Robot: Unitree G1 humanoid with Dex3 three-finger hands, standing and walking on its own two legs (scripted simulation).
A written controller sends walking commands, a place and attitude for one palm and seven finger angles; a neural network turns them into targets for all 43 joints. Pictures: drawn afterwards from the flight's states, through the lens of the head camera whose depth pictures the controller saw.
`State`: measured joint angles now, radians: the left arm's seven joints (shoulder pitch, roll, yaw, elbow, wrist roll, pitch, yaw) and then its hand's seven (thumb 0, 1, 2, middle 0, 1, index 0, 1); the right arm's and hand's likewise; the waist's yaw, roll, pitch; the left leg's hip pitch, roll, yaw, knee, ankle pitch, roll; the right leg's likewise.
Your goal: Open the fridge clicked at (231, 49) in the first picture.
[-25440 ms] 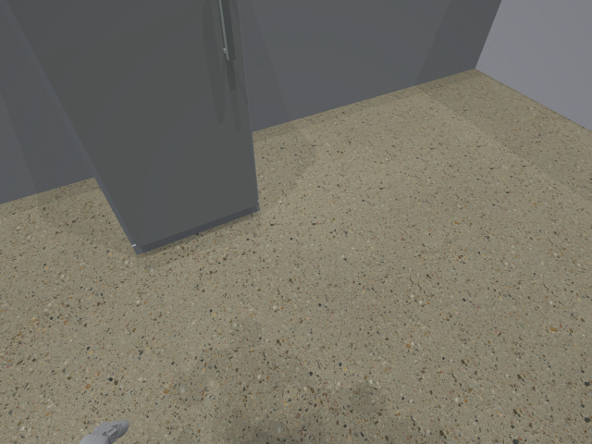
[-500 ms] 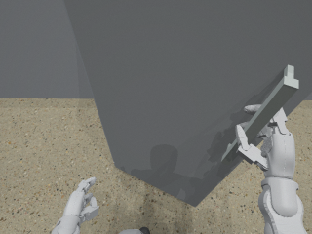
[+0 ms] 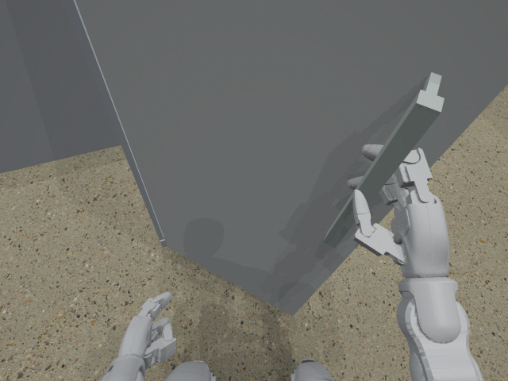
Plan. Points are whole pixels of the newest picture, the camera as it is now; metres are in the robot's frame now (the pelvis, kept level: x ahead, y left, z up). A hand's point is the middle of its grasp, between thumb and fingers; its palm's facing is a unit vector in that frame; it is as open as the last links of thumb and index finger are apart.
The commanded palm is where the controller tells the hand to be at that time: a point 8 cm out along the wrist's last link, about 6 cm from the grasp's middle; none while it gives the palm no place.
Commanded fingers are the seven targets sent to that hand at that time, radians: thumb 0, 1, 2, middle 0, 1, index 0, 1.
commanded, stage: walk backward, drawing the door open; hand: right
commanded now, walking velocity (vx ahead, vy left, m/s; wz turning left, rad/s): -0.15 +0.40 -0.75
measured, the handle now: (369, 180) +0.35 -0.10 +0.16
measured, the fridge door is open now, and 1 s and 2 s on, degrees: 51 73 69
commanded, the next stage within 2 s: stop walking and hold the door back in 0.50 s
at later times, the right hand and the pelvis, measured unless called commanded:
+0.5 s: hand (274, 313) +0.18 +0.01 +0.15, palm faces +0.34 +0.91 -0.25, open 7.5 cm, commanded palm +0.14 -0.02 +0.15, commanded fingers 0.00 -0.90 -0.90 0.45 1.40 0.45 1.40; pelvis -0.05 +0.23 +0.01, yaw -25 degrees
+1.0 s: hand (236, 336) +0.16 +0.04 +0.16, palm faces +0.57 +0.79 -0.23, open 7.3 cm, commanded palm +0.13 -0.01 +0.15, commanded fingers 0.00 -0.90 -0.90 0.45 1.40 0.45 1.40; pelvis -0.07 +0.37 +0.02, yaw -39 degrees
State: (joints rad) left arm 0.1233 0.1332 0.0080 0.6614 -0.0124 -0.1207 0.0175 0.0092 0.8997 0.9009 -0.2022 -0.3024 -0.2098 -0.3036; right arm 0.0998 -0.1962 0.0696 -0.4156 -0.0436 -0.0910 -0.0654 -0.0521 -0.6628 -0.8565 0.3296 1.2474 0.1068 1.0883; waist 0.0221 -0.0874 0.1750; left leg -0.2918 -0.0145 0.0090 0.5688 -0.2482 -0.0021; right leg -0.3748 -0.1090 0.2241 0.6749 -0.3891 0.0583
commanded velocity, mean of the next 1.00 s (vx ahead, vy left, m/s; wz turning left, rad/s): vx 0.01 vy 0.13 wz -0.43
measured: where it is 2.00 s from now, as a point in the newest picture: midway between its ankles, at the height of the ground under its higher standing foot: outside the picture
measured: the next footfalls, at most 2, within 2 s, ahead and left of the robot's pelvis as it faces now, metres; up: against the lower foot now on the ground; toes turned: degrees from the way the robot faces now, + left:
right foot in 0.26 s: -0.08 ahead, +0.00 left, +0.00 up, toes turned -21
left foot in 0.54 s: +0.12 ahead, +0.40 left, +0.00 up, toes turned -26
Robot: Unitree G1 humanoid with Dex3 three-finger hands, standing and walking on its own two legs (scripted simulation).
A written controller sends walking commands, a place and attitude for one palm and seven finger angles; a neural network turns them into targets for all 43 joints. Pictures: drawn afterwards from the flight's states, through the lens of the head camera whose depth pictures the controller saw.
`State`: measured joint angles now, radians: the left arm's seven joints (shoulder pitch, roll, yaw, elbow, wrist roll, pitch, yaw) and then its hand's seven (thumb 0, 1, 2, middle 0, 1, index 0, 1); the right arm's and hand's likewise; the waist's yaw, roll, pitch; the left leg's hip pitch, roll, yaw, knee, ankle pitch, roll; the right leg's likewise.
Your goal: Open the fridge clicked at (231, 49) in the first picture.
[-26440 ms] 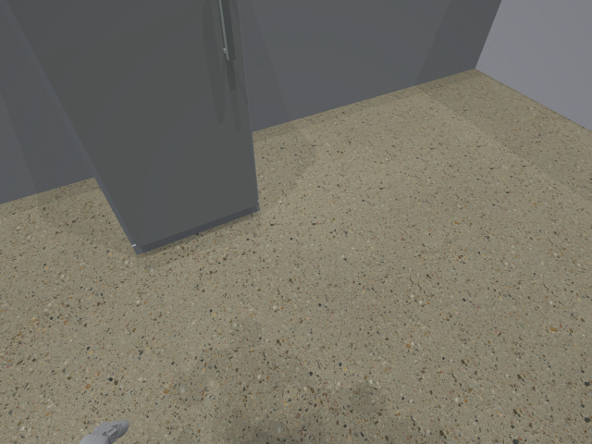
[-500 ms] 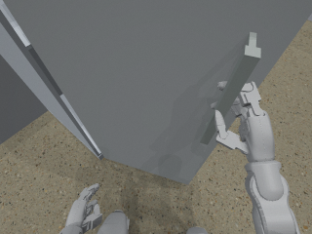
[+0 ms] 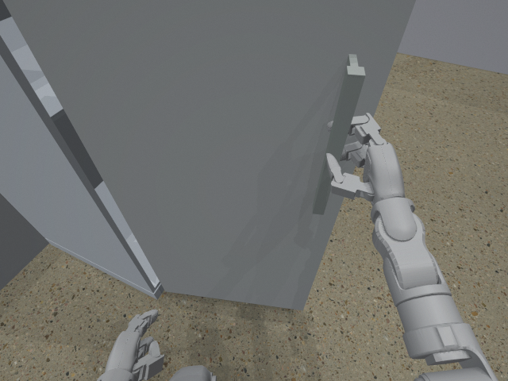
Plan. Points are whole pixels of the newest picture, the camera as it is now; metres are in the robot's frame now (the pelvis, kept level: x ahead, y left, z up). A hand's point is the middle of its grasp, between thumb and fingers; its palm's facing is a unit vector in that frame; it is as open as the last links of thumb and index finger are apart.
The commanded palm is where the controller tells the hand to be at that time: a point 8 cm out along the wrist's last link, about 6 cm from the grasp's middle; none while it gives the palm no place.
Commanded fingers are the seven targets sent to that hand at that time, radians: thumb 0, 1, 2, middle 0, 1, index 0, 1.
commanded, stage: stop walking and hold the door back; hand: right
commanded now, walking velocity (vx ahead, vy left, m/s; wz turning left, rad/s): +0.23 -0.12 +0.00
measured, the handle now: (332, 147) +0.44 -0.11 +0.14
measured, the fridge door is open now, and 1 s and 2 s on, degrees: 73 69 70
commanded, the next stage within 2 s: loosen the grip on the handle in 1.04 s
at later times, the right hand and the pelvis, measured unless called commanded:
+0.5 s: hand (337, 150) +0.44 -0.12 +0.14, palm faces -0.04 +0.97 -0.22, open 7.5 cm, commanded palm +0.40 -0.18 +0.13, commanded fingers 0.00 -0.90 -0.90 0.45 1.40 0.45 1.40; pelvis +0.00 -0.02 -0.02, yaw +4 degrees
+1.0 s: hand (342, 165) +0.40 -0.12 +0.14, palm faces -0.13 +0.97 -0.22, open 7.3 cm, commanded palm +0.39 -0.20 +0.13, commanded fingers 0.00 -0.90 -0.90 0.45 1.40 0.45 1.40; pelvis +0.01 -0.05 -0.01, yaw +9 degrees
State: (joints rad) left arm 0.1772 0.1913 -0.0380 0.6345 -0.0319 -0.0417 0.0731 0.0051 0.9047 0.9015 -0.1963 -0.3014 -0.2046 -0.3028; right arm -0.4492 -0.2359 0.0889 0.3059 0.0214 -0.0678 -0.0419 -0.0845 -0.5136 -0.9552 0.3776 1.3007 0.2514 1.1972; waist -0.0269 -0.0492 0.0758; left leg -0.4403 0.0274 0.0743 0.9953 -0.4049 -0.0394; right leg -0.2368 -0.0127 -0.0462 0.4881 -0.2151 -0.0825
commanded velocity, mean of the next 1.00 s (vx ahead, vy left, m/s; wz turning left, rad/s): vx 0.04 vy -0.04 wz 0.00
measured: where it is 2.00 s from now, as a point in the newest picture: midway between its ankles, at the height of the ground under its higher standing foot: outside the picture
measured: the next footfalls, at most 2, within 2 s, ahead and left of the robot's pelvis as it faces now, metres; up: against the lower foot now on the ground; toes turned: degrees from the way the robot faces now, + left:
left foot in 0.12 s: +0.02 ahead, +0.17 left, +0.00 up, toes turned +2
right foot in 0.42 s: +0.09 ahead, -0.14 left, +0.00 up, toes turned +5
